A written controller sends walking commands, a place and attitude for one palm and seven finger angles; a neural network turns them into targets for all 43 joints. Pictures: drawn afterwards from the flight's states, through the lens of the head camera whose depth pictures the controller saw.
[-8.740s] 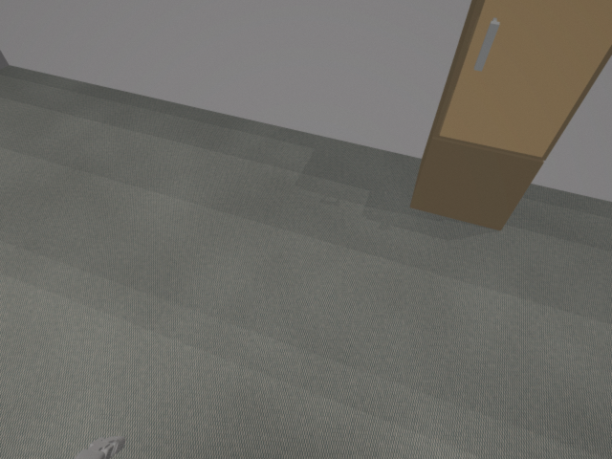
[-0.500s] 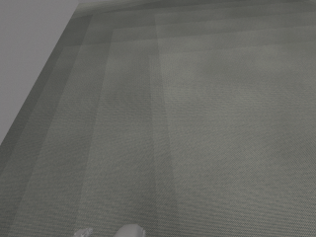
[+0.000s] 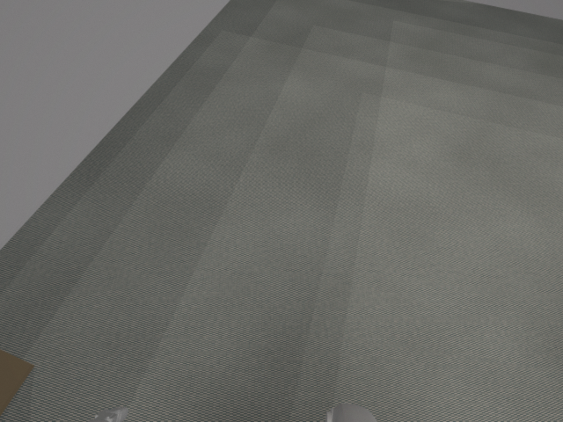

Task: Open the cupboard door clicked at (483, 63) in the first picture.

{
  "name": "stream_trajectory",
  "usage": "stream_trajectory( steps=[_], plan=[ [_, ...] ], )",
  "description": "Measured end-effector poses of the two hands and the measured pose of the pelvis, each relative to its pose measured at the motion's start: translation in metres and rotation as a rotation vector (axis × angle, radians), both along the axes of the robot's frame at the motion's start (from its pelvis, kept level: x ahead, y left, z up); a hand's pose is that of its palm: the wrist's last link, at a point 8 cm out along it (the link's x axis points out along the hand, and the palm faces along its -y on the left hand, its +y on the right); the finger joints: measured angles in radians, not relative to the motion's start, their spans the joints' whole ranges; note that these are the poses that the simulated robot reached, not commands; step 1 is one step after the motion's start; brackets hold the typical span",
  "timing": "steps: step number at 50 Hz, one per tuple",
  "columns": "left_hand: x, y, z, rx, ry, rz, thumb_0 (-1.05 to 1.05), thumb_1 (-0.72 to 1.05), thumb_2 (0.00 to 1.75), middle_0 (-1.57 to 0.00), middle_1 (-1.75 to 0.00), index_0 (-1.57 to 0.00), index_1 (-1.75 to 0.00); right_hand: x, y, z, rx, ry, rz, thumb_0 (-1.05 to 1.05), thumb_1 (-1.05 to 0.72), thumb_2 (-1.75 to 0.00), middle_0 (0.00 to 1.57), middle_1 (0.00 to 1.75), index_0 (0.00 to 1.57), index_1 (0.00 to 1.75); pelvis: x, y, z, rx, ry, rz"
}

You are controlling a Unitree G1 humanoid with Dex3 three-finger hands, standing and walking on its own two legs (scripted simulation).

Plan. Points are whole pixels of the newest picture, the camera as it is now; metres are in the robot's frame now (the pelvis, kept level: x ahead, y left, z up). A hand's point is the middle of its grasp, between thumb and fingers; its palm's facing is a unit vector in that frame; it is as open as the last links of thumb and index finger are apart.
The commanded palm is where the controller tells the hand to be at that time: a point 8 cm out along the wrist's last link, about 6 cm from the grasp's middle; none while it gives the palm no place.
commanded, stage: turn to face it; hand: left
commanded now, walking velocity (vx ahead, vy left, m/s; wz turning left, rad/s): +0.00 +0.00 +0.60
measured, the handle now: out of the picture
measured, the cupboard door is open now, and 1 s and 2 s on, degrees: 0 0 0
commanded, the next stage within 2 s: none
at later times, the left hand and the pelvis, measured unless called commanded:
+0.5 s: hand out of the picture +0.03 +0.16 -0.14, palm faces +0.30 -0.91 -0.30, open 7.4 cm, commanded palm none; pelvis -0.01 -0.06 +0.00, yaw +19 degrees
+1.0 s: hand out of the picture -0.11 +0.22 -0.17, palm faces +0.62 -0.75 -0.24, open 7.4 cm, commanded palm none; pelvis -0.03 +0.00 +0.00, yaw +37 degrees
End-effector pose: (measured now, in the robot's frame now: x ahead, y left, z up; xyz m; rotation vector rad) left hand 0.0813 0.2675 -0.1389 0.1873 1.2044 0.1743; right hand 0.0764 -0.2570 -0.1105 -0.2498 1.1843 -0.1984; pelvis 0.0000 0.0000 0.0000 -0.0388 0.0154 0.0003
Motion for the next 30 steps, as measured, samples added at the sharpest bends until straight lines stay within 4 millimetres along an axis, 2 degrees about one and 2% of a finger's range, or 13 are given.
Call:
stream_trajectory(
  steps=[7,12,15,18,23,27,30],
  plan=[
    [0.018,-0.010,0.013,0.014,-0.088,0.037,0.00,0.91,0.90,-0.20,-0.30,-0.20,-0.30,-0.008,0.000,-0.011,0.037,0.041,0.027,0.01,-0.90,-0.90,0.20,0.30,0.21,0.30,-0.001,-0.009,0.000,0.012,0.004,0.081],
    [0.024,-0.029,0.023,0.030,-0.148,0.061,0.00,0.91,0.90,-0.20,-0.30,-0.20,-0.30,-0.016,-0.016,-0.024,0.058,0.090,0.050,0.01,-0.90,-0.90,0.20,0.30,0.21,0.30,-0.004,-0.026,-0.003,0.023,0.007,0.145],
    [0.017,-0.042,0.027,0.051,-0.181,0.086,0.00,0.91,0.90,-0.20,-0.30,-0.20,-0.30,-0.016,-0.031,-0.036,0.075,0.111,0.070,0.01,-0.90,-0.90,0.20,0.30,0.21,0.30,-0.006,-0.041,-0.008,0.040,0.010,0.182],
    [-0.004,-0.053,0.031,0.076,-0.175,0.118,0.00,0.91,0.90,-0.20,-0.30,-0.20,-0.30,-0.009,-0.044,-0.044,0.083,0.122,0.098,0.01,-0.91,-0.90,0.20,0.30,0.21,0.29,-0.009,-0.052,-0.010,0.043,-0.002,0.224],
    [-0.052,-0.064,0.037,0.082,-0.112,0.218,0.00,0.90,0.90,-0.20,-0.30,-0.20,-0.30,0.012,-0.054,-0.038,0.082,0.127,0.179,0.01,-0.91,-0.90,0.20,0.30,0.20,0.29,-0.008,-0.060,-0.001,0.073,-0.016,0.299],
    [-0.089,-0.069,0.032,0.071,-0.061,0.297,0.00,0.90,0.90,-0.20,-0.30,-0.20,-0.30,0.031,-0.052,-0.035,0.066,0.136,0.249,0.01,-0.91,-0.90,0.20,0.30,0.20,0.29,-0.008,-0.061,0.000,0.079,-0.018,0.359],
    [-0.119,-0.071,0.025,0.054,-0.019,0.360,0.00,0.90,0.90,-0.20,-0.30,-0.20,-0.30,0.050,-0.041,-0.032,0.049,0.140,0.310,0.01,-0.91,-0.90,0.20,0.30,0.20,0.29,-0.010,-0.057,-0.001,0.078,-0.014,0.400]
  ],
)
